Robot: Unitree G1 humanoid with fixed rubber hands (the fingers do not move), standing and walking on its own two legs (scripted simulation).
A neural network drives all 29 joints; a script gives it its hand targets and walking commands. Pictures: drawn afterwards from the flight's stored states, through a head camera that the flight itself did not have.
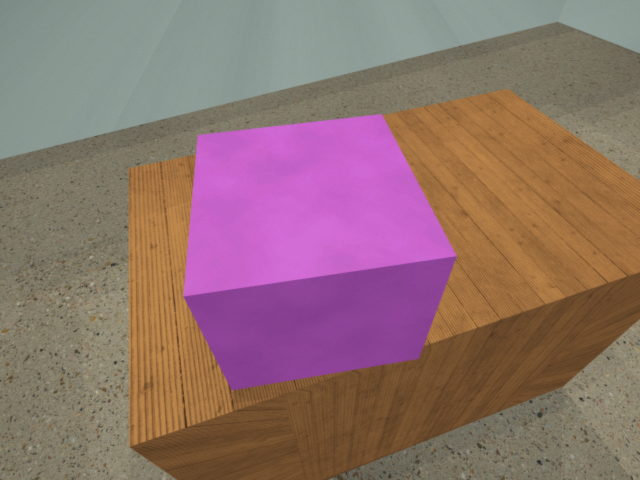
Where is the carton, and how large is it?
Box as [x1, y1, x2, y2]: [183, 114, 456, 389]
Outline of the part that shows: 381,114 198,135 183,296 231,389 418,358 456,255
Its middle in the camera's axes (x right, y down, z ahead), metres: -0.01 +0.01 +0.57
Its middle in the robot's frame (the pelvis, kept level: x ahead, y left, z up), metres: +0.44 +0.02 +0.04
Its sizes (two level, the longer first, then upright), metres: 0.288 0.278 0.239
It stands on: a pedestal, 0.68 m high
